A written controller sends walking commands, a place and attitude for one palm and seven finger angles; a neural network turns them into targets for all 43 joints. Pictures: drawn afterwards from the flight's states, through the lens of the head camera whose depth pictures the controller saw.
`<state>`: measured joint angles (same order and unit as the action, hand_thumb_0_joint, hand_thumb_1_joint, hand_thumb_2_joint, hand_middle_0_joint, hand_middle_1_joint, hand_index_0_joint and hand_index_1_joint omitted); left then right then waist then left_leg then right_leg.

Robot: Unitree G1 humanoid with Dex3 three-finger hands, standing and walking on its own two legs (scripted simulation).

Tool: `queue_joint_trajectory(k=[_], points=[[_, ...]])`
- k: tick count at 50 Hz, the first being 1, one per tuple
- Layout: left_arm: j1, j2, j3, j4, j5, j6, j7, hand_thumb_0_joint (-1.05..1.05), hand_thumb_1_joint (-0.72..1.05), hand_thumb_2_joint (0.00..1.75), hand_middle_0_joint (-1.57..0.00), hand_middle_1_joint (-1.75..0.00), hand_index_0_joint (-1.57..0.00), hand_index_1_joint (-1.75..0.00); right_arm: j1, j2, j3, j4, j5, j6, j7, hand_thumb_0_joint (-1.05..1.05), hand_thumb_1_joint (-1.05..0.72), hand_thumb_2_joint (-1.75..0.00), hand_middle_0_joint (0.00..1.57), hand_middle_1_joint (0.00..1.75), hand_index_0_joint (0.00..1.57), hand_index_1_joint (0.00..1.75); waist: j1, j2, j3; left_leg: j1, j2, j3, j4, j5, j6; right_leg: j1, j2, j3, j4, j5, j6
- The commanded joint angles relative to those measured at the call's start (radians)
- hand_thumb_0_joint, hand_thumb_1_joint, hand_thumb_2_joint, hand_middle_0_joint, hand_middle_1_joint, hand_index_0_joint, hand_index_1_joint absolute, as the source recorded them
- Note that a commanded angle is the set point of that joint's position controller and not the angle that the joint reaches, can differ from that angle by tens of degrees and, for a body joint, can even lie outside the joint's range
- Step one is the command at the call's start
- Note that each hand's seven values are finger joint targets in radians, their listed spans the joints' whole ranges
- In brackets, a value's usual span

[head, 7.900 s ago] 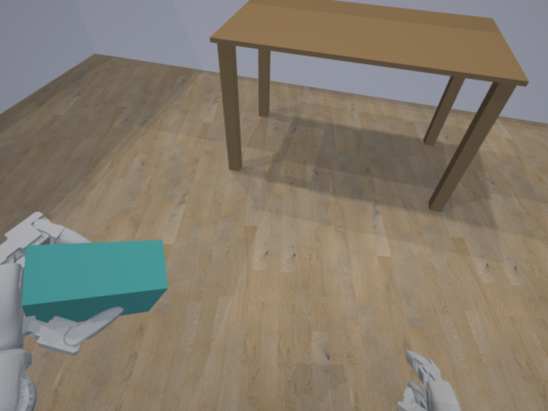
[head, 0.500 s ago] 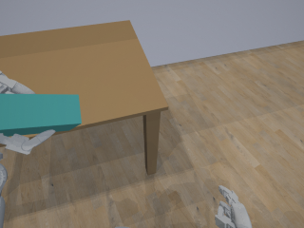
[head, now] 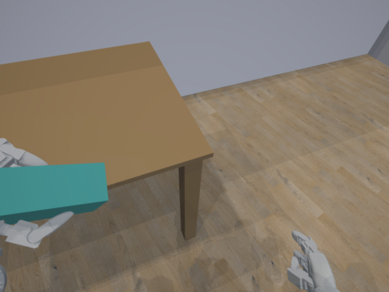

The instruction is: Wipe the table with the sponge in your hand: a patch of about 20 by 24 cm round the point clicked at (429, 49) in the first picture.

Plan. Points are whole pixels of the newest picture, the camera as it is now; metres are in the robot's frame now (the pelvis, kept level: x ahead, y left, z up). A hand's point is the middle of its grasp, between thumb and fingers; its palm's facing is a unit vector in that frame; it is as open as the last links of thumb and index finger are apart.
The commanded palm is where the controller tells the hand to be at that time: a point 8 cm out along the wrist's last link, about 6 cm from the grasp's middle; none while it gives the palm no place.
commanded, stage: shuffle to correct the standing spot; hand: left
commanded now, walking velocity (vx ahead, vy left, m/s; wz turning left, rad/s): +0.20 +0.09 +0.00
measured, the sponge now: (69, 192) +0.23 +0.21 +0.15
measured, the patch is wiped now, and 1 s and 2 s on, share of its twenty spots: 0.00 0.00 0.00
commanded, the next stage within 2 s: come to a stop and stand still in 0.74 s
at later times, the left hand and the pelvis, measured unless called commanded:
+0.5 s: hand (36, 154) +0.29 +0.28 +0.17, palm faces +0.39 -0.82 -0.43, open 10.0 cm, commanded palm +0.23 +0.31 +0.18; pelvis +0.07 +0.04 -0.01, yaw -1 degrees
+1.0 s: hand (39, 109) +0.37 +0.31 +0.19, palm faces +0.41 -0.85 -0.35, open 10.0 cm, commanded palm +0.32 +0.36 +0.18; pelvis +0.16 +0.08 -0.01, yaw +0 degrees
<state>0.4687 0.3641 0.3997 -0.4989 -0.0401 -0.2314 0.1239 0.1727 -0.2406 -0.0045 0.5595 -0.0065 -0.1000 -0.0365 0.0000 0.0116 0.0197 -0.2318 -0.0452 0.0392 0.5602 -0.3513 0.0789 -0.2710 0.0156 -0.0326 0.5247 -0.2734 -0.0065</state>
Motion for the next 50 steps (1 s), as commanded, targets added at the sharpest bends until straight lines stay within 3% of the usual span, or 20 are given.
queue_joint_trajectory(k=[1, 7, 10, 12, 14, 16, 17, 18, 19, 23, 26, 31, 33, 34, 35, 37, 40, 46, 48, 50], points=[[-0.080, 0.141, 0.072, -0.143, 0.000, -0.043, 0.017, 0.00, 0.10, 1.30, -1.20, -1.60, -1.20, -1.60, -0.064, -0.117, -0.039, -0.150, 0.005, -0.035, -0.018, 0.00, -0.90, -0.90, 0.20, 0.30, 0.20, 0.30, -0.016, 0.075, -0.066, -0.060, 0.167, -0.202, -0.188, 0.019, -0.001, 0.016, -0.039, 0.020, 0.076, 0.076, -0.028], [-0.208, 0.179, 0.079, -0.204, 0.009, -0.048, 0.021, 0.00, 0.10, 1.30, -1.20, -1.60, -1.20, -1.60, -0.056, -0.105, -0.033, -0.167, 0.000, -0.044, -0.023, 0.00, -0.90, -0.90, 0.20, 0.30, 0.20, 0.30, -0.012, 0.111, -0.079, -0.019, 0.165, -0.168, -0.097, 0.288, -0.018, 0.043, -0.036, -0.018, 0.072, 0.120, -0.042], [-0.172, 0.194, 0.089, -0.228, 0.006, -0.046, 0.026, 0.00, 0.10, 1.30, -1.20, -1.60, -1.20, -1.60, -0.065, -0.105, -0.036, -0.166, 0.008, -0.048, -0.007, 0.00, -0.90, -0.90, 0.20, 0.30, 0.20, 0.30, 0.001, 0.003, -0.164, -0.121, 0.098, -0.081, 0.114, 0.425, -0.057, 0.228, -0.120, 0.118, 0.083, 0.338, -0.115], [-0.115, 0.189, 0.092, -0.233, -0.004, -0.054, 0.031, 0.00, 0.10, 1.30, -1.20, -1.60, -1.20, -1.60, -0.065, -0.102, -0.050, -0.155, 0.016, -0.049, 0.004, 0.00, -0.90, -0.90, 0.20, 0.30, 0.20, 0.30, 0.017, -0.145, -0.213, -0.249, 0.035, -0.011, 0.320, 0.294, -0.073, 0.356, -0.252, 0.311, 0.033, 0.414, -0.210], [-0.095, 0.205, 0.123, -0.253, -0.003, -0.070, 0.043, 0.00, 0.10, 1.30, -1.20, -1.60, -1.20, -1.60, -0.077, -0.094, -0.045, -0.139, 0.019, -0.040, 0.015, 0.00, -0.90, -0.90, 0.20, 0.30, 0.20, 0.30, 0.031, -0.158, -0.160, -0.413, 0.064, -0.072, 0.356, -0.171, -0.061, 0.410, -0.374, 0.450, -0.006, 0.454, -0.260], [-0.078, 0.184, 0.119, -0.269, -0.007, -0.068, 0.041, 0.00, 0.10, 1.30, -1.20, -1.60, -1.20, -1.60, -0.061, -0.082, -0.033, -0.119, 0.021, -0.019, 0.018, 0.00, -0.90, -0.90, 0.20, 0.30, 0.20, 0.30, -0.004, -0.052, -0.114, -0.215, 0.114, -0.131, 0.103, -0.216, -0.024, 0.183, -0.327, 0.329, 0.107, 0.312, -0.167], [-0.082, 0.188, 0.131, -0.273, -0.010, -0.062, 0.038, 0.00, 0.10, 1.30, -1.20, -1.60, -1.20, -1.60, -0.047, -0.084, -0.029, -0.109, 0.016, -0.012, 0.010, 0.00, -0.90, -0.90, 0.20, 0.30, 0.20, 0.30, -0.049, 0.085, -0.114, 0.019, 0.085, -0.113, -0.092, -0.048, -0.011, -0.020, -0.179, 0.150, 0.253, 0.226, -0.092], [-0.079, 0.179, 0.129, -0.303, -0.015, -0.058, 0.032, 0.00, 0.10, 1.30, -1.20, -1.60, -1.20, -1.60, -0.060, -0.104, -0.039, -0.125, 0.012, -0.014, 0.004, 0.00, -0.90, -0.90, 0.20, 0.30, 0.20, 0.30, -0.052, 0.342, -0.108, 0.242, 0.200, -0.354, -0.191, 0.261, 0.019, -0.295, 0.008, -0.044, 0.492, 0.025, 0.000], [-0.094, 0.187, 0.116, -0.329, -0.002, -0.062, 0.031, 0.00, 0.10, 1.30, -1.20, -1.60, -1.20, -1.60, -0.077, -0.087, -0.039, -0.147, 0.004, -0.024, 0.007, 0.00, -0.90, -0.90, 0.20, 0.30, 0.20, 0.30, -0.049, 0.385, -0.119, 0.332, 0.291, -0.480, -0.216, 0.519, 0.074, -0.438, 0.043, -0.007, 0.648, -0.298, 0.005], [-0.158, 0.194, 0.108, -0.252, 0.007, -0.038, 0.018, 0.00, 0.10, 1.30, -1.20, -1.60, -1.20, -1.60, -0.059, -0.098, -0.047, -0.122, 0.001, -0.045, 0.012, 0.00, -0.90, -0.90, 0.20, 0.30, 0.20, 0.30, -0.033, 0.035, -0.042, 0.249, 0.304, -0.387, -0.229, 0.529, 0.088, -0.477, -0.045, 0.010, 0.645, -0.185, 0.003], [-0.121, 0.189, 0.106, -0.247, 0.010, -0.032, 0.015, 0.00, 0.10, 1.30, -1.20, -1.60, -1.20, -1.60, -0.072, -0.096, -0.041, -0.128, 0.010, -0.062, 0.004, 0.00, -0.90, -0.90, 0.20, 0.30, 0.20, 0.30, -0.011, 0.101, -0.063, 0.166, 0.212, -0.180, -0.228, 0.561, 0.036, -0.270, -0.042, -0.079, 0.337, -0.073, 0.006], [0.041, 0.177, 0.117, -0.196, -0.009, -0.014, 0.018, 0.00, 0.10, 1.30, -1.20, -1.60, -1.20, -1.60, -0.060, -0.102, -0.036, -0.145, 0.006, -0.058, -0.005, 0.00, -0.90, -0.90, 0.20, 0.30, 0.20, 0.30, 0.009, 0.141, -0.166, 0.008, 0.164, -0.071, -0.032, 0.580, -0.026, 0.158, 0.030, -0.167, -0.045, 0.115, -0.021], [0.020, 0.212, 0.139, -0.183, -0.005, -0.011, 0.021, 0.00, 0.10, 1.30, -1.20, -1.60, -1.20, -1.60, -0.061, -0.101, -0.046, -0.145, 0.013, -0.044, -0.005, 0.00, -0.90, -0.90, 0.20, 0.30, 0.20, 0.30, 0.031, -0.097, -0.260, -0.310, 0.102, -0.015, 0.370, 0.363, -0.038, 0.525, -0.143, 0.049, -0.071, 0.193, -0.115], [-0.025, 0.243, 0.168, -0.191, -0.013, -0.019, 0.020, 0.00, 0.10, 1.30, -1.20, -1.60, -1.20, -1.60, -0.060, -0.097, -0.062, -0.149, 0.016, -0.040, -0.002, 0.00, -0.90, -0.90, 0.20, 0.30, 0.20, 0.30, 0.022, -0.279, -0.308, -0.470, 0.011, 0.009, 0.668, -0.057, -0.042, 0.564, -0.386, 0.450, -0.121, 0.223, -0.240], [-0.018, 0.220, 0.163, -0.144, -0.021, -0.027, 0.018, 0.00, 0.10, 1.30, -1.20, -1.60, -1.20, -1.60, -0.055, -0.126, -0.057, -0.144, 0.008, -0.036, -0.002, 0.00, -0.90, -0.90, 0.20, 0.30, 0.20, 0.30, 0.012, -0.190, -0.239, -0.478, 0.026, -0.091, 0.768, -0.139, -0.050, 0.411, -0.459, 0.572, -0.209, 0.096, -0.264], [-0.059, 0.228, 0.159, -0.190, -0.018, -0.034, 0.009, 0.00, 0.10, 1.30, -1.20, -1.60, -1.20, -1.60, -0.042, -0.123, -0.069, -0.118, 0.019, -0.020, 0.009, 0.00, -0.90, -0.90, 0.20, 0.30, 0.20, 0.30, 0.007, -0.109, -0.128, -0.447, 0.108, -0.135, 0.781, -0.138, -0.066, 0.159, -0.445, 0.539, -0.270, -0.206, -0.258], [-0.192, 0.226, 0.108, -0.318, 0.002, -0.053, 0.013, 0.00, 0.10, 1.30, -1.20, -1.60, -1.20, -1.60, -0.098, -0.099, -0.041, -0.101, 0.003, 0.004, 0.014, 0.00, -0.90, -0.90, 0.20, 0.30, 0.20, 0.30, -0.009, 0.035, -0.081, -0.283, 0.162, -0.133, 0.596, -0.120, -0.060, -0.086, -0.401, 0.326, -0.260, -0.088, -0.224], [-0.134, 0.184, 0.076, -0.272, -0.012, -0.020, 0.048, 0.00, 0.10, 1.30, -1.20, -1.60, -1.20, -1.60, -0.104, -0.058, -0.021, -0.095, 0.000, -0.045, -0.029, 0.00, -0.90, -0.90, 0.20, 0.30, 0.20, 0.30, 0.008, -0.060, -0.105, 0.054, 0.041, 0.093, 0.066, 0.095, -0.071, -0.063, -0.230, 0.041, -0.175, 0.006, -0.106], [-0.108, 0.164, 0.074, -0.259, -0.013, -0.006, 0.047, 0.00, 0.10, 1.30, -1.20, -1.60, -1.20, -1.60, -0.097, -0.069, -0.030, -0.107, 0.005, -0.054, -0.037, 0.00, -0.90, -0.90, 0.20, 0.30, 0.20, 0.30, 0.005, 0.010, -0.117, 0.087, 0.079, 0.012, -0.056, 0.154, -0.066, -0.004, -0.177, 0.022, -0.052, 0.096, -0.052], [-0.080, 0.154, 0.078, -0.221, -0.009, 0.009, 0.050, 0.00, 0.10, 1.30, -1.20, -1.60, -1.20, -1.60, -0.107, -0.090, -0.035, -0.129, 0.019, -0.047, -0.046, 0.00, -0.90, -0.90, 0.20, 0.30, 0.20, 0.30, 0.012, 0.103, -0.118, 0.047, 0.252, -0.208, -0.165, 0.331, -0.007, 0.009, -0.070, -0.032, 0.057, 0.075, 0.013]])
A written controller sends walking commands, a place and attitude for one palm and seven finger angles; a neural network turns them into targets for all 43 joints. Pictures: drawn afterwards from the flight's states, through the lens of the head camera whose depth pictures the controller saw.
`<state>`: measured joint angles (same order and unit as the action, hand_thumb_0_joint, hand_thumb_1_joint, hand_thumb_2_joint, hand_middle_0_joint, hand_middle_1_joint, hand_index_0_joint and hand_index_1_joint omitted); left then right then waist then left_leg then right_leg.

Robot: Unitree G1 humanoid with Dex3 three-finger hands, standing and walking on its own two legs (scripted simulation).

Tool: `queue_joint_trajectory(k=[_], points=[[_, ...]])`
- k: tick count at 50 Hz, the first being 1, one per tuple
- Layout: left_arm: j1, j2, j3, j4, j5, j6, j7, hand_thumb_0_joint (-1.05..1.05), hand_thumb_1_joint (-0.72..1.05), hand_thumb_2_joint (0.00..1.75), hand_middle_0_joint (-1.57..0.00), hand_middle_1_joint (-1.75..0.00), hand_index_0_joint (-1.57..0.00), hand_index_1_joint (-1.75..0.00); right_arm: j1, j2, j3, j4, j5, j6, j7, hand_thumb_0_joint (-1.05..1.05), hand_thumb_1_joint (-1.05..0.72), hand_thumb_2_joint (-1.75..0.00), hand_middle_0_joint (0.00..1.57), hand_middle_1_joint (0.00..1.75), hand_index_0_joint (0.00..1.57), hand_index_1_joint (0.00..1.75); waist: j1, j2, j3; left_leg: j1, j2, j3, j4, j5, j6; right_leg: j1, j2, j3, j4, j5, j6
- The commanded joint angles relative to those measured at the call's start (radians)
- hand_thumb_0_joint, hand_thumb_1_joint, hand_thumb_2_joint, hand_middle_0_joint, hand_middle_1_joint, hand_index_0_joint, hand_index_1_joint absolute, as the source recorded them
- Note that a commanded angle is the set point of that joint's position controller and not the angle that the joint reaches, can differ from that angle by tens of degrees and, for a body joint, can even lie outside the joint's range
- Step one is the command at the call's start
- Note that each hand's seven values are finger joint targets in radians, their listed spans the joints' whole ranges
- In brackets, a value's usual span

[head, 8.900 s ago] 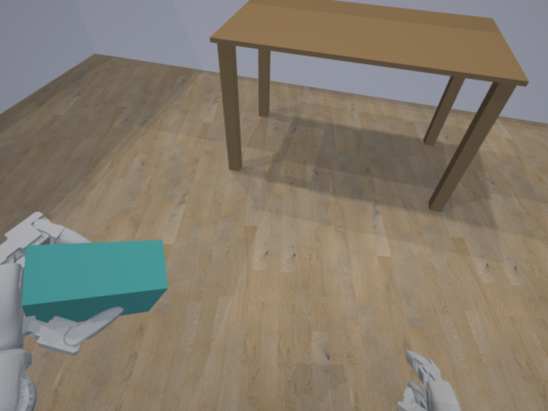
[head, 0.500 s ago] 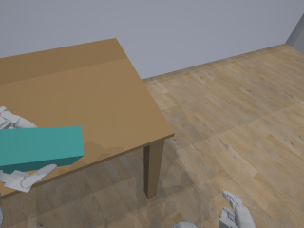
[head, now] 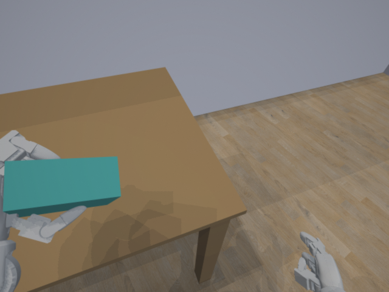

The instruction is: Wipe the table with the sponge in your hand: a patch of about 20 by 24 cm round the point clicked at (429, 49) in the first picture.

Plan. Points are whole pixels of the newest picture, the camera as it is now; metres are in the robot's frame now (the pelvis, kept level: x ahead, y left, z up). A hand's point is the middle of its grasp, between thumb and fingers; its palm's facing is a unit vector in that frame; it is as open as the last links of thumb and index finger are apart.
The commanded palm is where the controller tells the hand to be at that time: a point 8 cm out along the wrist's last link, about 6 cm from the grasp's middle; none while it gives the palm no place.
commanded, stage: come to a stop and stand still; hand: left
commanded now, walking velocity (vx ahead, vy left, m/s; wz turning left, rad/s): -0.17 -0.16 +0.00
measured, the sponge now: (82, 185) +0.23 +0.19 +0.18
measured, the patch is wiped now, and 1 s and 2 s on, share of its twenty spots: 0.00 0.00 0.00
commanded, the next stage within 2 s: look again from close up in 1.82 s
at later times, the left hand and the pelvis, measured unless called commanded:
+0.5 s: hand (19, 161) +0.24 +0.28 +0.21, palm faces +0.35 -0.77 -0.53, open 10.0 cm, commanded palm +0.17 +0.29 +0.19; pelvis +0.00 +0.02 +0.01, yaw -1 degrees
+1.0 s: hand out of the picture +0.19 +0.33 +0.19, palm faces +0.44 -0.81 -0.39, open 10.0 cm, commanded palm +0.14 +0.34 +0.19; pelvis -0.02 +0.06 +0.01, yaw +1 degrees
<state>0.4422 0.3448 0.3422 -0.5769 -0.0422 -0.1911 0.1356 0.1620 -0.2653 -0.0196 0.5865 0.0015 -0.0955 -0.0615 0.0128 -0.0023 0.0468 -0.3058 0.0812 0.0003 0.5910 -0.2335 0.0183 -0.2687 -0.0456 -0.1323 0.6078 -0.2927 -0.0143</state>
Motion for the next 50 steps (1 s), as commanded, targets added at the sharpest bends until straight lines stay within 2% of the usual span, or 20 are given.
queue_joint_trajectory(k=[1, 2, 3, 5, 12, 18, 21, 22, 23, 24, 25, 27, 29, 30, 34, 35, 40, 42, 45, 50], points=[[-0.063, 0.164, 0.129, -0.143, -0.007, -0.028, 0.032, 0.00, 0.10, 1.30, -1.20, -1.60, -1.20, -1.60, -0.088, -0.065, -0.017, -0.165, 0.015, -0.048, -0.018, 0.00, -0.90, -0.90, 0.20, 0.30, 0.20, 0.30, 0.005, 0.069, -0.135, 0.080, 0.145, -0.175, -0.219, 0.302, 0.053, 0.036, 0.015, 0.077, -0.044, 0.052, 0.024], [-0.039, 0.164, 0.139, -0.084, -0.009, -0.016, 0.025, 0.00, 0.10, 1.30, -1.20, -1.60, -1.20, -1.60, -0.078, -0.069, -0.022, -0.156, 0.024, -0.049, -0.018, 0.00, -0.90, -0.90, 0.20, 0.30, 0.20, 0.30, -0.002, 0.004, -0.119, 0.039, 0.122, -0.128, -0.204, 0.293, 0.027, 0.072, 0.025, 0.082, -0.100, 0.088, 0.025], [-0.063, 0.165, 0.142, -0.095, -0.004, -0.006, 0.017, 0.00, 0.10, 1.30, -1.20, -1.60, -1.20, -1.60, -0.074, -0.060, -0.013, -0.153, 0.017, -0.047, -0.017, 0.00, -0.90, -0.90, 0.20, 0.30, 0.20, 0.30, -0.014, 0.077, -0.106, -0.005, 0.101, -0.104, -0.216, 0.273, 0.012, 0.105, 0.025, 0.074, -0.129, 0.157, 0.030], [-0.116, 0.174, 0.132, -0.146, 0.000, -0.001, 0.013, 0.00, 0.10, 1.30, -1.20, -1.60, -1.20, -1.60, -0.081, -0.045, -0.004, -0.154, 0.010, -0.052, -0.014, 0.00, -0.90, -0.90, 0.20, 0.30, 0.20, 0.30, -0.015, 0.100, -0.101, 0.000, 0.083, -0.073, -0.230, 0.302, -0.007, 0.151, 0.028, 0.073, -0.164, 0.246, 0.027], [-0.072, 0.160, 0.085, -0.333, -0.005, 0.011, 0.002, 0.00, 0.10, 1.30, -1.20, -1.60, -1.20, -1.60, -0.074, -0.042, -0.013, -0.178, -0.009, -0.070, 0.007, 0.00, -0.90, -0.90, 0.20, 0.30, 0.20, 0.30, -0.002, 0.230, -0.268, 0.182, 0.091, -0.038, -0.178, 0.548, -0.030, 0.156, 0.041, 0.068, -0.206, 0.294, 0.020], [0.045, 0.199, 0.160, -0.298, -0.026, 0.008, 0.012, 0.00, 0.10, 1.30, -1.20, -1.60, -1.20, -1.60, -0.073, -0.029, -0.009, -0.183, 0.003, -0.045, -0.005, 0.00, -0.90, -0.90, 0.20, 0.30, 0.20, 0.30, -0.005, 0.127, -0.319, 0.117, 0.061, -0.010, -0.142, 0.431, -0.036, 0.258, 0.004, 0.083, -0.222, 0.460, 0.013], [0.097, 0.175, 0.153, -0.225, -0.037, 0.021, 0.014, 0.00, 0.10, 1.30, -1.20, -1.60, -1.20, -1.60, -0.075, -0.031, -0.006, -0.178, 0.009, -0.032, -0.013, 0.00, -0.90, -0.90, 0.20, 0.30, 0.20, 0.30, -0.011, 0.091, -0.278, 0.086, 0.048, -0.003, -0.169, 0.327, -0.034, 0.246, 0.000, 0.080, -0.239, 0.422, 0.017], [-1.024, 1.005, 0.725, -0.370, 0.130, -0.100, -0.024, 0.00, 0.10, 1.30, -1.20, -1.60, -1.20, -1.60, 0.120, -0.096, -0.057, -0.103, -0.059, -0.091, -0.012, 0.00, -0.90, -0.90, 0.20, 0.30, 0.20, 0.30, 0.021, -0.017, -0.040, -0.074, 0.016, 0.085, -0.034, 0.217, -0.027, 0.026, -0.080, 0.199, -0.332, 0.359, 0.028], [-0.405, 0.352, 0.311, 0.269, 0.024, -0.049, -0.067, 0.00, 0.10, 1.30, -1.20, -1.60, -1.20, -1.60, 0.071, 0.013, -0.032, -0.058, -0.023, -0.081, -0.015, 0.00, -0.90, -0.90, 0.20, 0.30, 0.20, 0.30, -0.010, -0.094, -0.191, 0.050, -0.074, 0.070, -0.111, 0.157, -0.018, 0.081, -0.114, 0.146, -0.278, 0.373, -0.049], [-0.154, 0.324, 0.271, 0.168, -0.011, -0.049, -0.056, 0.00, 0.10, 1.30, -1.20, -1.60, -1.20, -1.60, 0.051, -0.043, -0.056, -0.152, -0.010, -0.086, -0.009, 0.00, -0.90, -0.90, 0.20, 0.30, 0.20, 0.30, 0.043, -0.021, -0.113, 0.068, -0.037, 0.066, -0.073, 0.180, -0.037, 0.053, -0.069, 0.212, -0.286, 0.428, -0.016], [-0.056, 0.164, 0.148, 0.294, -0.035, -0.019, -0.058, 0.00, 0.10, 1.30, -1.20, -1.60, -1.20, -1.60, 0.033, -0.049, -0.055, -0.134, 0.016, -0.088, -0.004, 0.00, -0.90, -0.90, 0.20, 0.30, 0.20, 0.30, 0.016, 0.060, -0.189, 0.135, -0.023, 0.072, -0.100, 0.191, -0.034, 0.090, -0.079, 0.178, -0.222, 0.366, -0.036], [-0.118, 0.218, 0.133, 0.061, -0.036, -0.054, -0.060, 0.00, 0.10, 1.30, -1.20, -1.60, -1.20, -1.60, 0.023, -0.073, -0.050, -0.159, 0.011, -0.094, 0.016, 0.00, -0.90, -0.90, 0.20, 0.30, 0.20, 0.30, 0.027, 0.023, -0.198, 0.110, -0.014, 0.042, -0.125, 0.176, -0.023, 0.106, -0.070, 0.144, -0.228, 0.226, -0.009], [-0.053, 0.165, 0.056, -0.012, -0.032, -0.065, -0.055, 0.00, 0.10, 1.30, -1.20, -1.60, -1.20, -1.60, -0.015, -0.056, -0.034, -0.171, 0.017, -0.108, 0.030, 0.00, -0.90, -0.90, 0.20, 0.30, 0.20, 0.30, 0.034, -0.065, -0.155, 0.086, -0.024, 0.036, -0.139, 0.063, -0.013, 0.081, -0.066, 0.151, -0.274, 0.077, 0.009], [0.000, 0.120, 0.017, -0.016, -0.038, -0.057, -0.044, 0.00, 0.10, 1.30, -1.20, -1.60, -1.20, -1.60, -0.050, -0.046, -0.028, -0.169, 0.030, -0.113, 0.031, 0.00, -0.90, -0.90, 0.20, 0.30, 0.20, 0.30, 0.024, -0.055, -0.151, 0.109, -0.012, 0.035, -0.165, -0.023, -0.001, 0.052, -0.058, 0.144, -0.278, -0.017, 0.011], [-0.122, 0.240, 0.109, -0.135, 0.002, -0.078, -0.014, 0.00, 0.10, 1.30, -1.20, -1.60, -1.20, -1.60, -0.031, -0.063, -0.029, -0.179, 0.013, -0.122, 0.006, 0.00, -0.90, -0.90, 0.20, 0.30, 0.20, 0.30, 0.017, -0.137, -0.049, 0.038, -0.050, 0.020, -0.158, -0.188, -0.008, -0.045, -0.064, 0.175, -0.356, -0.294, -0.004], [-0.165, 0.308, 0.172, -0.187, 0.007, -0.084, 0.004, 0.00, 0.10, 1.30, -1.20, -1.60, -1.20, -1.60, -0.055, -0.072, -0.027, -0.169, 0.014, -0.118, -0.004, 0.00, -0.90, -0.90, 0.20, 0.30, 0.20, 0.30, 0.009, -0.065, -0.041, 0.053, -0.037, 0.001, -0.182, -0.203, -0.002, -0.071, -0.054, 0.171, -0.335, -0.305, -0.003], [-0.235, 0.308, 0.202, -0.221, 0.022, -0.126, 0.017, 0.00, 0.10, 1.30, -1.20, -1.60, -1.20, -1.60, -0.034, -0.062, -0.029, -0.171, 0.019, -0.145, -0.003, 0.00, -0.90, -0.90, 0.20, 0.30, 0.20, 0.30, 0.015, 0.249, -0.068, -0.163, 0.043, -0.111, -0.350, -0.350, 0.039, 0.204, 0.017, 0.100, -0.110, -0.054, 0.006], [-0.212, 0.279, 0.186, -0.206, 0.020, -0.145, 0.006, 0.00, 0.10, 1.30, -1.20, -1.60, -1.20, -1.60, -0.019, -0.055, -0.028, -0.169, 0.016, -0.159, 0.008, 0.00, -0.90, -0.90, 0.20, 0.30, 0.20, 0.30, 0.018, 0.259, -0.103, -0.168, 0.043, -0.112, -0.332, -0.343, 0.044, 0.243, 0.019, 0.101, -0.100, -0.008, 0.002], [-0.060, 0.227, 0.180, -0.165, 0.007, -0.159, -0.009, 0.00, 0.10, 1.30, -1.20, -1.60, -1.20, -1.60, -0.017, -0.047, -0.026, -0.151, 0.017, -0.183, 0.029, 0.00, -0.90, -0.90, 0.20, 0.30, 0.20, 0.30, 0.017, 0.175, -0.148, -0.088, 0.025, -0.092, -0.276, -0.282, 0.036, 0.214, 0.015, 0.117, -0.156, 0.009, 0.000], [-0.058, 0.136, 0.093, -0.085, 0.019, -0.142, -0.026, 0.00, 0.10, 1.30, -1.20, -1.60, -1.20, -1.60, -0.011, -0.056, -0.023, -0.115, 0.015, -0.190, 0.045, 0.00, -0.90, -0.90, 0.20, 0.30, 0.20, 0.30, 0.003, 0.088, -0.069, -0.086, 0.037, -0.117, -0.313, -0.313, 0.022, 0.116, 0.025, 0.148, -0.190, -0.034, 0.009]])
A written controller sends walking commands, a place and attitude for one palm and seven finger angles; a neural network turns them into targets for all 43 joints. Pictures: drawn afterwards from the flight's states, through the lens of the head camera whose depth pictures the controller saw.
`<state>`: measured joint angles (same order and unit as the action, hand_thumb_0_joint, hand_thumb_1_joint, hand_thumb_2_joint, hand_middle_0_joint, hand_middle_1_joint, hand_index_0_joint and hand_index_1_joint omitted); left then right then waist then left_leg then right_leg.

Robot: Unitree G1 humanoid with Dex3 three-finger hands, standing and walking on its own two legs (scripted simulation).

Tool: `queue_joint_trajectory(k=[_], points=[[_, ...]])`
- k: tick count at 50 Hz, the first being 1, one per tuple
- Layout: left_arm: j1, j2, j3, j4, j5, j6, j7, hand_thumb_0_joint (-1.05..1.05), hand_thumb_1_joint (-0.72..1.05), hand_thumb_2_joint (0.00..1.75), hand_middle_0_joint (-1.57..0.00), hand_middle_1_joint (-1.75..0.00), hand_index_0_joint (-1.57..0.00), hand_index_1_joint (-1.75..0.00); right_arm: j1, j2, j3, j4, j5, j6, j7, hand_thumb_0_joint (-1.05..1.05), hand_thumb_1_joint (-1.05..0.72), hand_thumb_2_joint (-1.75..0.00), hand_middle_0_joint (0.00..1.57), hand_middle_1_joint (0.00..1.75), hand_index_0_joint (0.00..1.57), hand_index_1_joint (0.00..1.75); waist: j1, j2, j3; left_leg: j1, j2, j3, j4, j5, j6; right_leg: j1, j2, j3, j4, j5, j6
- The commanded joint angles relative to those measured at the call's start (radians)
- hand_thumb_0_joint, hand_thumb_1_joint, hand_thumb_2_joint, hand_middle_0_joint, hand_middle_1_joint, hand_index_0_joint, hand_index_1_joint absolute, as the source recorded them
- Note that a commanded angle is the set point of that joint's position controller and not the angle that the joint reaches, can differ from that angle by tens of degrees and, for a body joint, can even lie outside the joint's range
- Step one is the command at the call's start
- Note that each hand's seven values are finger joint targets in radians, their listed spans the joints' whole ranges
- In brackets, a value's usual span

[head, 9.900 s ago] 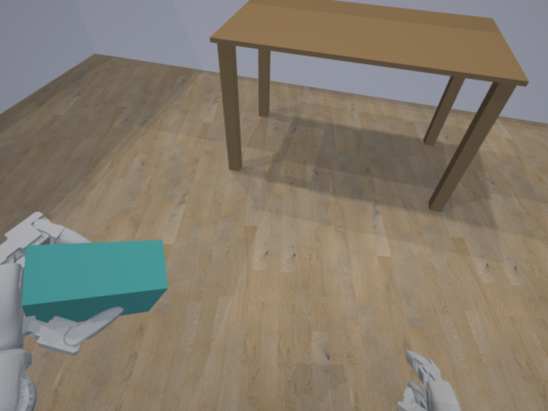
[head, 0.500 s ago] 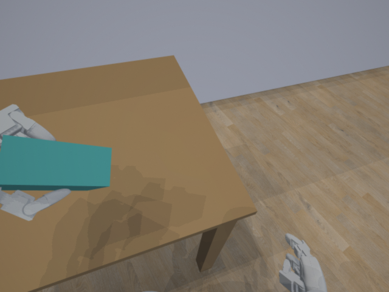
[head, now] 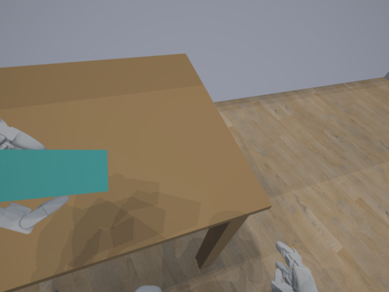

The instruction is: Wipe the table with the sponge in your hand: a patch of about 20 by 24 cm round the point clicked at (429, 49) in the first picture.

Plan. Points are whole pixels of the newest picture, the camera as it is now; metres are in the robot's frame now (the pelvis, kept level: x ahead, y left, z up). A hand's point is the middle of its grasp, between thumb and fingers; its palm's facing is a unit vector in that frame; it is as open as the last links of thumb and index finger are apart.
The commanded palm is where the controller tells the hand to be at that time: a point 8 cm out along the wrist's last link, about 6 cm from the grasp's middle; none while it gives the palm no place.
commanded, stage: come to a stop and stand still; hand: left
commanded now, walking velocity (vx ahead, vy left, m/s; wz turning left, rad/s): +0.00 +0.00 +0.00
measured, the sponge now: (66, 174) +0.24 +0.22 +0.16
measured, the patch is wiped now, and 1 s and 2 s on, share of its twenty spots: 0.00 0.00 0.00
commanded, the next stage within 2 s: look again from close up in 0.82 s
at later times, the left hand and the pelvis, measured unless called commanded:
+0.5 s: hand (59, 158) +0.25 +0.24 +0.17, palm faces +0.34 -0.84 -0.42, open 10.0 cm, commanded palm +0.20 +0.27 +0.18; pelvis +0.04 -0.01 +0.01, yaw +0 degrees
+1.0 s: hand (70, 164) +0.26 +0.23 +0.16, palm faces +0.37 -0.84 -0.39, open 10.0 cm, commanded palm +0.20 +0.26 +0.18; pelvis +0.04 -0.02 +0.01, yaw +0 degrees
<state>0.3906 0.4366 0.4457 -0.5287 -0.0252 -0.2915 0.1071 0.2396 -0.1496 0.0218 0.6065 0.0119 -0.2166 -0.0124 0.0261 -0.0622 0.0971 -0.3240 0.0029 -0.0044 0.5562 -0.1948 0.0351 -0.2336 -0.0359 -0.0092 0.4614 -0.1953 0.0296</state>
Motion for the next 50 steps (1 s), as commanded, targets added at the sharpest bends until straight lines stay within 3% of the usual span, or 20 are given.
queue_joint_trajectory(k=[1, 4, 5, 6, 9, 10, 11, 15, 16, 20, 21, 24, 25, 26, 29, 34, 42, 45, 46, 50], points=[[-0.037, 0.041, -0.027, -0.101, 0.005, -0.038, -0.001, 0.00, 0.10, 1.30, -1.20, -1.60, -1.20, -1.60, -0.067, -0.180, -0.061, -0.123, -0.003, -0.064, -0.004, 0.00, -0.90, -0.90, 0.20, 0.30, 0.20, 0.30, -0.013, 0.121, -0.110, -0.080, 0.118, -0.136, -0.291, -0.361, 0.007, 0.078, 0.023, 0.026, -0.050, -0.126, -0.031], [-0.127, 0.062, -0.020, -0.109, 0.015, -0.037, 0.000, 0.00, 0.10, 1.30, -1.20, -1.60, -1.20, -1.60, -0.074, -0.174, -0.064, -0.127, -0.003, -0.062, -0.007, 0.00, -0.90, -0.90, 0.20, 0.30, 0.20, 0.30, -0.013, 0.094, -0.119, -0.019, 0.108, -0.116, -0.257, -0.283, 0.004, 0.062, 0.010, 0.062, -0.079, -0.088, -0.035], [-0.150, 0.094, 0.012, -0.125, 0.017, -0.034, 0.007, 0.00, 0.10, 1.30, -1.20, -1.60, -1.20, -1.60, -0.105, -0.168, -0.058, -0.124, -0.002, -0.060, -0.013, 0.00, -0.90, -0.90, 0.20, 0.30, 0.20, 0.30, -0.012, 0.115, -0.122, 0.013, 0.099, -0.103, -0.257, -0.263, 0.002, 0.046, 0.015, 0.068, -0.099, -0.085, -0.034], [-0.169, 0.057, -0.029, -0.106, 0.014, -0.036, -0.001, 0.00, 0.10, 1.30, -1.20, -1.60, -1.20, -1.60, -0.094, -0.165, -0.051, -0.122, -0.010, -0.056, -0.014, 0.00, -0.90, -0.90, 0.20, 0.30, 0.20, 0.30, -0.016, 0.112, -0.120, 0.003, 0.089, -0.109, -0.256, -0.267, 0.004, 0.051, 0.014, 0.064, -0.113, -0.087, -0.034], [-0.244, 0.087, -0.020, -0.202, 0.020, -0.041, 0.001, 0.00, 0.10, 1.30, -1.20, -1.60, -1.20, -1.60, -0.107, -0.167, -0.058, -0.139, -0.009, -0.059, -0.013, 0.00, -0.90, -0.90, 0.20, 0.30, 0.20, 0.30, -0.013, 0.161, -0.155, 0.040, 0.087, -0.106, -0.242, -0.177, -0.002, 0.101, 0.010, 0.072, -0.099, -0.006, -0.041], [-0.258, 0.116, 0.010, -0.232, 0.021, -0.039, 0.010, 0.00, 0.10, 1.30, -1.20, -1.60, -1.20, -1.60, -0.133, -0.162, -0.054, -0.137, -0.006, -0.060, -0.017, 0.00, -0.90, -0.90, 0.20, 0.30, 0.20, 0.30, -0.013, 0.205, -0.172, 0.051, 0.083, -0.100, -0.251, -0.164, -0.005, 0.117, 0.015, 0.063, -0.089, 0.011, -0.039], [-0.231, 0.079, -0.021, -0.221, 0.016, -0.042, 0.004, 0.00, 0.10, 1.30, -1.20, -1.60, -1.20, -1.60, -0.122, -0.161, -0.050, -0.140, -0.013, -0.057, -0.015, 0.00, -0.90, -0.90, 0.20, 0.30, 0.20, 0.30, -0.011, 0.209, -0.183, 0.040, 0.081, -0.102, -0.253, -0.153, -0.002, 0.139, 0.019, 0.045, -0.087, 0.029, -0.037], [-0.103, 0.119, 0.040, -0.255, 0.008, -0.038, 0.014, 0.00, 0.10, 1.30, -1.20, -1.60, -1.20, -1.60, -0.133, -0.158, -0.059, -0.155, -0.005, -0.054, -0.010, 0.00, -0.90, -0.90, 0.20, 0.30, 0.20, 0.30, -0.005, 0.223, -0.254, 0.110, 0.075, -0.085, -0.212, 0.026, -0.016, 0.171, 0.009, 0.041, -0.066, 0.130, -0.044], [-0.063, 0.078, 0.006, -0.234, -0.002, -0.039, 0.005, 0.00, 0.10, 1.30, -1.20, -1.60, -1.20, -1.60, -0.115, -0.157, -0.052, -0.159, -0.012, -0.042, -0.007, 0.00, -0.90, -0.90, 0.20, 0.30, 0.20, 0.30, -0.005, 0.204, -0.236, 0.088, 0.074, -0.091, -0.216, 0.050, -0.017, 0.169, 0.011, 0.024, -0.076, 0.135, -0.041], [0.056, 0.098, 0.058, -0.156, -0.012, -0.020, 0.004, 0.00, 0.10, 1.30, -1.20, -1.60, -1.20, -1.60, -0.112, -0.163, -0.063, -0.160, -0.003, -0.017, -0.010, 0.00, -0.90, -0.90, 0.20, 0.30, 0.20, 0.30, -0.009, 0.148, -0.236, 0.113, 0.072, -0.067, -0.192, 0.141, -0.033, 0.151, 0.003, 0.034, -0.089, 0.186, -0.041], [0.059, 0.064, 0.023, -0.138, -0.019, -0.017, -0.005, 0.00, 0.10, 1.30, -1.20, -1.60, -1.20, -1.60, -0.098, -0.162, -0.060, -0.163, -0.005, -0.007, -0.010, 0.00, -0.90, -0.90, 0.20, 0.30, 0.20, 0.30, -0.011, 0.131, -0.226, 0.110, 0.074, -0.065, -0.193, 0.156, -0.033, 0.144, 0.002, 0.026, -0.095, 0.194, -0.038], [0.027, 0.090, 0.042, -0.126, -0.021, -0.006, -0.006, 0.00, 0.10, 1.30, -1.20, -1.60, -1.20, -1.60, -0.099, -0.174, -0.069, -0.168, 0.001, 0.009, -0.019, 0.00, -0.90, -0.90, 0.20, 0.30, 0.20, 0.30, -0.013, 0.098, -0.218, 0.110, 0.081, -0.063, -0.186, 0.155, -0.031, 0.140, -0.009, 0.039, -0.101, 0.206, -0.036], [0.016, 0.101, 0.051, -0.132, -0.021, -0.004, -0.001, 0.00, 0.10, 1.30, -1.20, -1.60, -1.20, -1.60, -0.120, -0.172, -0.066, -0.167, 0.004, 0.009, -0.023, 0.00, -0.90, -0.90, 0.20, 0.30, 0.20, 0.30, -0.014, 0.125, -0.212, 0.118, 0.074, -0.054, -0.193, 0.145, -0.028, 0.128, -0.005, 0.038, -0.103, 0.195, -0.034], [0.018, 0.081, 0.030, -0.115, -0.025, -0.004, -0.005, 0.00, 0.10, 1.30, -1.20, -1.60, -1.20, -1.60, -0.110, -0.169, -0.062, -0.167, 0.001, 0.013, -0.026, 0.00, -0.90, -0.90, 0.20, 0.30, 0.20, 0.30, -0.013, 0.118, -0.213, 0.110, 0.072, -0.053, -0.191, 0.137, -0.022, 0.135, -0.008, 0.029, -0.109, 0.196, -0.033], [-0.020, 0.097, 0.022, -0.178, -0.023, 0.001, -0.001, 0.00, 0.10, 1.30, -1.20, -1.60, -1.20, -1.60, -0.120, -0.174, -0.068, -0.177, 0.004, 0.013, -0.032, 0.00, -0.90, -0.90, 0.20, 0.30, 0.20, 0.30, -0.011, 0.091, -0.245, 0.147, 0.070, -0.053, -0.167, 0.175, -0.018, 0.146, -0.018, 0.046, -0.101, 0.240, -0.038], [-0.023, 0.109, 0.019, -0.239, -0.020, 0.007, 0.015, 0.00, 0.10, 1.30, -1.20, -1.60, -1.20, -1.60, -0.123, -0.175, -0.073, -0.173, 0.006, 0.012, -0.039, 0.00, -0.90, -0.90, 0.20, 0.30, 0.20, 0.30, -0.006, 0.126, -0.264, 0.174, 0.073, -0.055, -0.149, 0.220, -0.014, 0.157, -0.034, 0.058, -0.091, 0.263, -0.044], [0.017, 0.085, 0.025, -0.111, -0.021, 0.031, 0.018, 0.00, 0.10, 1.30, -1.20, -1.60, -1.20, -1.60, -0.111, -0.173, -0.072, -0.171, 0.007, 0.048, -0.043, 0.00, -0.90, -0.90, 0.20, 0.30, 0.20, 0.30, -0.013, 0.085, -0.163, 0.111, 0.075, -0.050, -0.174, 0.058, -0.014, 0.091, -0.036, 0.073, -0.148, 0.127, -0.046], [0.006, 0.089, 0.026, -0.111, -0.021, 0.036, 0.018, 0.00, 0.10, 1.30, -1.20, -1.60, -1.20, -1.60, -0.123, -0.172, -0.071, -0.169, 0.010, 0.051, -0.043, 0.00, -0.90, -0.90, 0.20, 0.30, 0.20, 0.30, -0.015, 0.074, -0.168, 0.126, 0.076, -0.048, -0.180, 0.049, -0.013, 0.081, -0.032, 0.073, -0.151, 0.113, -0.045], [-0.002, 0.065, -0.001, -0.107, -0.022, 0.037, 0.014, 0.00, 0.10, 1.30, -1.20, -1.60, -1.20, -1.60, -0.118, -0.172, -0.067, -0.173, 0.007, 0.053, -0.044, 0.00, -0.90, -0.90, 0.20, 0.30, 0.20, 0.30, -0.017, 0.076, -0.173, 0.122, 0.072, -0.048, -0.183, 0.037, -0.010, 0.084, -0.031, 0.064, -0.152, 0.098, -0.044], [-0.042, 0.100, 0.012, -0.178, -0.019, 0.038, 0.020, 0.00, 0.10, 1.30, -1.20, -1.60, -1.20, -1.60, -0.138, -0.173, -0.068, -0.176, 0.009, 0.046, -0.045, 0.00, -0.90, -0.90, 0.20, 0.30, 0.20, 0.30, -0.015, 0.094, -0.189, 0.133, 0.072, -0.052, -0.182, 0.041, -0.008, 0.097, -0.032, 0.074, -0.144, 0.109, -0.044]])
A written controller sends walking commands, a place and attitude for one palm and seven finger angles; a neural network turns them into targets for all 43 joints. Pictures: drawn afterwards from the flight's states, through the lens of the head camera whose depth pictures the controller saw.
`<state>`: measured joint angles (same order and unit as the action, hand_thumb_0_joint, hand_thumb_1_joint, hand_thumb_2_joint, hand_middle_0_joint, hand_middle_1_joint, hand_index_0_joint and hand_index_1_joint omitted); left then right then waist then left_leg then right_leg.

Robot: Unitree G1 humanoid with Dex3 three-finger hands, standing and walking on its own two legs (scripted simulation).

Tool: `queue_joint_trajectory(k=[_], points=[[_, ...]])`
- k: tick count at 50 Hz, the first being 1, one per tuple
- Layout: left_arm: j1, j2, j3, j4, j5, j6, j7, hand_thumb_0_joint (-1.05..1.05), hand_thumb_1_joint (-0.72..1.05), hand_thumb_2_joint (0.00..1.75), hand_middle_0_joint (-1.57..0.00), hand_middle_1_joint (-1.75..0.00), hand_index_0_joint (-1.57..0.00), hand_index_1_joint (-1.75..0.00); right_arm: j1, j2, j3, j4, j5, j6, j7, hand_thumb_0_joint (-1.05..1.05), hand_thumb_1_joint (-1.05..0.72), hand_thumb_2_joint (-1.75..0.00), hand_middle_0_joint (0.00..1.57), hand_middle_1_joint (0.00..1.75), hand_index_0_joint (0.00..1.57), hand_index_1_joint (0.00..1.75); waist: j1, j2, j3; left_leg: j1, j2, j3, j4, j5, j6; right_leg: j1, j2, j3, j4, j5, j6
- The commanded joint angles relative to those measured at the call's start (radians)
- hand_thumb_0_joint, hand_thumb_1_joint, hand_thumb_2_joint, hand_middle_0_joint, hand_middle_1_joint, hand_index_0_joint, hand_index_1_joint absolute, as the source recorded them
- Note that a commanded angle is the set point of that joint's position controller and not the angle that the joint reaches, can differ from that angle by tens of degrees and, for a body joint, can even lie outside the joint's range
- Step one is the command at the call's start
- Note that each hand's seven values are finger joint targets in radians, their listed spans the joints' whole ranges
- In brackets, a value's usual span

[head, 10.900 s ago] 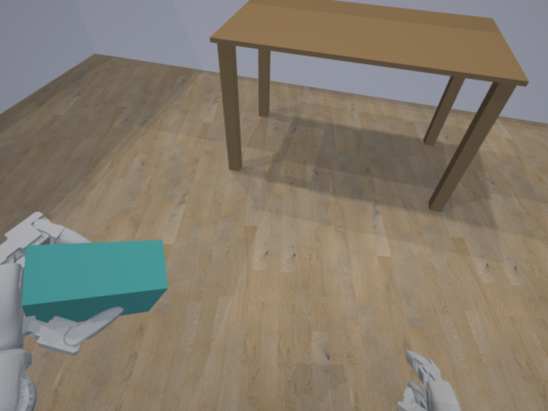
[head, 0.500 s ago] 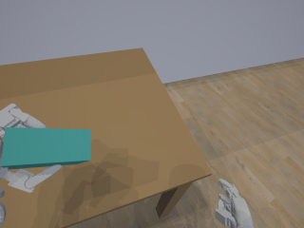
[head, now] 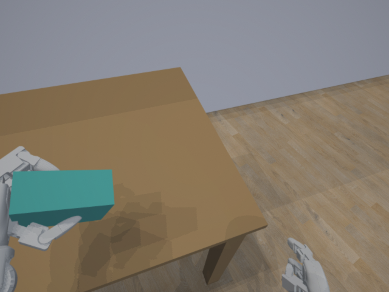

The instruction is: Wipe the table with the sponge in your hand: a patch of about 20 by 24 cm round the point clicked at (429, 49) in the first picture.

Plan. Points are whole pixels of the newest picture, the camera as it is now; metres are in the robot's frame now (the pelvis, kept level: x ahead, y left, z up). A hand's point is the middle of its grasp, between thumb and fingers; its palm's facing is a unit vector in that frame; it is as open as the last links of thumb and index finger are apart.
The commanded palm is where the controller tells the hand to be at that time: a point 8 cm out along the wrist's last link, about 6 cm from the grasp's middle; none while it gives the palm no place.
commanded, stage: look again from close up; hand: left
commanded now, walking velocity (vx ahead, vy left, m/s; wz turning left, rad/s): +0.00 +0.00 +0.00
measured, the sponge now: (79, 198) +0.23 +0.21 +0.12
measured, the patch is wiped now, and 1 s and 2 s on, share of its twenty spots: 0.00 0.00 0.00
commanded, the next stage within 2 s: shuffle to correct the standing spot in 0.20 s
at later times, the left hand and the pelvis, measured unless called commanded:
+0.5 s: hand (41, 196) +0.22 +0.25 +0.15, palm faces +0.36 -0.85 -0.38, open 10.0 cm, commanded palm +0.16 +0.28 +0.17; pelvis +0.00 +0.01 +0.00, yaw +0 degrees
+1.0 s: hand (44, 236) +0.16 +0.22 +0.16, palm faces +0.33 -0.81 -0.48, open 10.0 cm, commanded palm +0.10 +0.25 +0.17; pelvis -0.06 -0.03 -0.01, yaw +1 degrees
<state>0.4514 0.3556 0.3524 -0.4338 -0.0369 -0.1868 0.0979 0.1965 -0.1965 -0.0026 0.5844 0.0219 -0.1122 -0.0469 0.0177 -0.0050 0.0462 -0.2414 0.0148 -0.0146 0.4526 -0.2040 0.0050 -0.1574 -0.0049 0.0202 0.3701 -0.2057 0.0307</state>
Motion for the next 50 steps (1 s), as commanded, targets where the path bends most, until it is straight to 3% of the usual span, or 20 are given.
queue_joint_trajectory(k=[1, 5, 8, 19, 25, 26, 32, 34, 36, 38, 40, 41, 42, 44, 45, 46, 47, 48, 49, 50], points=[[-0.109, 0.159, 0.086, -0.277, -0.007, -0.070, 0.029, 0.00, 0.10, 1.30, -1.20, -1.60, -1.20, -1.60, -0.086, -0.124, -0.041, -0.155, -0.005, -0.059, -0.011, 0.00, -0.90, -0.90, 0.20, 0.30, 0.20, 0.30, -0.007, 0.037, -0.145, 0.045, 0.059, -0.046, -0.082, 0.052, 0.025, 0.033, -0.063, 0.034, -0.048, 0.117, -0.046], [-0.095, 0.203, 0.126, -0.314, -0.002, -0.073, 0.039, 0.00, 0.10, 1.30, -1.20, -1.60, -1.20, -1.60, -0.093, -0.122, -0.044, -0.152, -0.003, -0.068, -0.011, 0.00, -0.90, -0.90, 0.20, 0.30, 0.20, 0.30, -0.003, 0.075, -0.163, 0.058, 0.066, -0.051, -0.085, 0.069, 0.023, 0.047, -0.062, 0.035, -0.031, 0.142, -0.046], [-0.075, 0.186, 0.118, -0.305, -0.006, -0.077, 0.035, 0.00, 0.10, 1.30, -1.20, -1.60, -1.20, -1.60, -0.078, -0.121, -0.045, -0.155, -0.005, -0.066, -0.010, 0.00, -0.90, -0.90, 0.20, 0.30, 0.20, 0.30, -0.003, 0.086, -0.161, 0.044, 0.070, -0.058, -0.085, 0.092, 0.022, 0.062, -0.065, 0.032, -0.027, 0.161, -0.049], [-0.082, 0.166, 0.103, -0.268, -0.014, -0.073, 0.024, 0.00, 0.10, 1.30, -1.20, -1.60, -1.20, -1.60, -0.071, -0.121, -0.044, -0.164, -0.003, -0.056, -0.009, 0.00, -0.90, -0.90, 0.20, 0.30, 0.20, 0.30, -0.007, 0.043, -0.118, 0.038, 0.109, -0.074, -0.115, 0.134, 0.013, 0.038, -0.046, 0.010, -0.018, 0.165, -0.032], [-0.071, 0.202, 0.140, -0.346, -0.017, -0.098, 0.022, 0.00, 0.10, 1.30, -1.20, -1.60, -1.20, -1.60, -0.080, -0.108, -0.044, -0.176, -0.007, -0.065, 0.000, 0.00, -0.90, -0.90, 0.20, 0.30, 0.20, 0.30, 0.003, 0.143, -0.168, 0.063, 0.166, -0.076, -0.089, 0.260, 0.020, 0.025, -0.034, -0.014, 0.056, 0.142, -0.028], [-0.066, 0.175, 0.119, -0.357, -0.020, -0.104, 0.017, 0.00, 0.10, 1.30, -1.20, -1.60, -1.20, -1.60, -0.065, -0.107, -0.044, -0.180, -0.012, -0.064, 0.003, 0.00, -0.90, -0.90, 0.20, 0.30, 0.20, 0.30, 0.003, 0.165, -0.175, 0.048, 0.176, -0.089, -0.090, 0.256, 0.023, 0.029, -0.033, -0.023, 0.064, 0.116, -0.030], [-0.007, 0.206, 0.171, -0.392, -0.026, -0.137, 0.003, 0.00, 0.10, 1.30, -1.20, -1.60, -1.20, -1.60, -0.044, -0.113, -0.065, -0.185, -0.018, -0.076, 0.016, 0.00, -0.90, -0.90, 0.20, 0.30, 0.20, 0.30, 0.003, 0.177, -0.184, -0.007, 0.220, -0.105, -0.008, 0.324, 0.039, 0.015, -0.038, -0.024, 0.088, 0.107, -0.050], [0.010, 0.213, 0.190, -0.372, -0.030, -0.147, -0.003, 0.00, 0.10, 1.30, -1.20, -1.60, -1.20, -1.60, -0.044, -0.112, -0.070, -0.181, -0.020, -0.081, 0.015, 0.00, -0.90, -0.90, 0.20, 0.30, 0.20, 0.30, 0.003, 0.148, -0.180, -0.048, 0.215, -0.102, 0.025, 0.267, 0.038, 0.018, -0.050, -0.004, 0.091, 0.149, -0.060], [0.016, 0.204, 0.186, -0.374, -0.035, -0.151, -0.005, 0.00, 0.10, 1.30, -1.20, -1.60, -1.20, -1.60, -0.040, -0.111, -0.071, -0.177, -0.021, -0.081, 0.012, 0.00, -0.90, -0.90, 0.20, 0.30, 0.20, 0.30, -0.007, 0.085, -0.191, -0.059, 0.166, -0.075, 0.077, 0.179, 0.024, -0.009, -0.067, 0.035, 0.064, 0.212, -0.082], [0.003, 0.230, 0.208, -0.370, -0.039, -0.162, -0.005, 0.00, 0.10, 1.30, -1.20, -1.60, -1.20, -1.60, -0.031, -0.110, -0.082, -0.164, -0.022, -0.089, 0.005, 0.00, -0.90, -0.90, 0.20, 0.30, 0.20, 0.30, -0.017, -0.026, -0.184, -0.040, 0.074, -0.021, 0.193, 0.002, -0.004, -0.108, -0.145, 0.127, 0.010, 0.260, -0.124], [0.030, 0.238, 0.220, -0.333, -0.039, -0.149, 0.018, 0.00, 0.10, 1.30, -1.20, -1.60, -1.20, -1.60, -0.025, -0.095, -0.083, -0.132, -0.015, -0.081, 0.002, 0.00, -0.90, -0.90, 0.20, 0.30, 0.20, 0.30, -0.028, -0.127, -0.197, 0.005, -0.002, 0.001, 0.344, -0.147, -0.023, -0.224, -0.267, 0.250, -0.084, 0.161, -0.197], [0.033, 0.203, 0.183, -0.340, -0.042, -0.145, 0.018, 0.00, 0.10, 1.30, -1.20, -1.60, -1.20, -1.60, -0.027, -0.089, -0.078, -0.132, -0.021, -0.075, 0.002, 0.00, -0.90, -0.90, 0.20, 0.30, 0.20, 0.30, -0.023, -0.143, -0.197, -0.005, -0.009, -0.008, 0.388, -0.176, -0.019, -0.226, -0.292, 0.239, -0.105, 0.086, -0.215], [0.025, 0.233, 0.210, -0.360, -0.036, -0.146, 0.023, 0.00, 0.10, 1.30, -1.20, -1.60, -1.20, -1.60, -0.053, -0.084, -0.075, -0.133, -0.024, -0.080, -0.004, 0.00, -0.90, -0.90, 0.20, 0.30, 0.20, 0.30, -0.014, -0.145, -0.179, -0.037, -0.005, -0.011, 0.373, -0.200, -0.018, -0.209, -0.290, 0.219, -0.092, 0.098, -0.221], [0.063, 0.237, 0.228, -0.340, -0.032, -0.149, 0.026, 0.00, 0.10, 1.30, -1.20, -1.60, -1.20, -1.60, -0.070, -0.068, -0.062, -0.125, -0.031, -0.089, -0.013, 0.00, -0.90, -0.90, 0.20, 0.30, 0.20, 0.30, -0.013, -0.150, -0.172, -0.076, 0.007, 0.008, 0.205, -0.173, -0.018, -0.114, -0.247, 0.155, -0.024, 0.212, -0.201], [0.087, 0.246, 0.239, -0.302, -0.030, -0.145, 0.037, 0.00, 0.10, 1.30, -1.20, -1.60, -1.20, -1.60, -0.095, -0.068, -0.055, -0.115, -0.026, -0.088, -0.017, 0.00, -0.90, -0.90, 0.20, 0.30, 0.20, 0.30, -0.020, -0.124, -0.159, -0.031, 0.024, 0.007, 0.065, -0.074, -0.010, -0.139, -0.219, 0.140, 0.024, 0.221, -0.172], [0.095, 0.205, 0.203, -0.310, -0.033, -0.159, 0.028, 0.00, 0.10, 1.30, -1.20, -1.60, -1.20, -1.60, -0.067, -0.073, -0.054, -0.115, -0.035, -0.081, -0.024, 0.00, -0.90, -0.90, 0.20, 0.30, 0.20, 0.30, -0.024, -0.081, -0.183, 0.014, 0.062, -0.005, -0.059, 0.090, 0.002, -0.098, -0.144, 0.073, 0.118, 0.262, -0.126], [0.068, 0.238, 0.228, -0.342, -0.031, -0.180, 0.023, 0.00, 0.10, 1.30, -1.20, -1.60, -1.20, -1.60, -0.063, -0.094, -0.068, -0.126, -0.037, -0.088, -0.033, 0.00, -0.90, -0.90, 0.20, 0.30, 0.20, 0.30, -0.023, 0.016, -0.185, 0.066, 0.195, -0.143, -0.122, 0.358, 0.042, -0.136, -0.058, 0.033, 0.249, 0.262, -0.070], [0.036, 0.236, 0.225, -0.370, -0.031, -0.199, 0.011, 0.00, 0.10, 1.30, -1.20, -1.60, -1.20, -1.60, -0.044, -0.102, -0.082, -0.122, -0.051, -0.090, -0.029, 0.00, -0.90, -0.90, 0.20, 0.30, 0.20, 0.30, -0.032, 0.141, -0.190, 0.155, 0.373, -0.286, -0.092, 0.723, 0.110, -0.269, -0.008, 0.012, 0.422, -0.020, -0.027], [0.027, 0.231, 0.224, -0.355, -0.014, -0.212, 0.000, 0.00, 0.10, 1.30, -1.20, -1.60, -1.20, -1.60, -0.018, -0.085, -0.087, -0.099, -0.066, -0.096, -0.020, 0.00, -0.90, -0.90, 0.20, 0.30, 0.20, 0.30, -0.027, 0.131, -0.184, 0.249, 0.433, -0.264, -0.048, 0.915, 0.161, -0.391, 0.033, 0.058, 0.604, -0.256, -0.015], [0.025, 0.244, 0.238, -0.368, -0.012, -0.207, -0.004, 0.00, 0.10, 1.30, -1.20, -1.60, -1.20, -1.60, -0.047, -0.075, -0.076, -0.093, -0.086, -0.107, -0.017, 0.00, -0.90, -0.90, 0.20, 0.30, 0.20, 0.30, -0.019, 0.221, -0.190, 0.244, 0.446, -0.272, -0.021, 0.922, 0.162, -0.447, 0.016, 0.110, 0.691, -0.313, -0.012]])
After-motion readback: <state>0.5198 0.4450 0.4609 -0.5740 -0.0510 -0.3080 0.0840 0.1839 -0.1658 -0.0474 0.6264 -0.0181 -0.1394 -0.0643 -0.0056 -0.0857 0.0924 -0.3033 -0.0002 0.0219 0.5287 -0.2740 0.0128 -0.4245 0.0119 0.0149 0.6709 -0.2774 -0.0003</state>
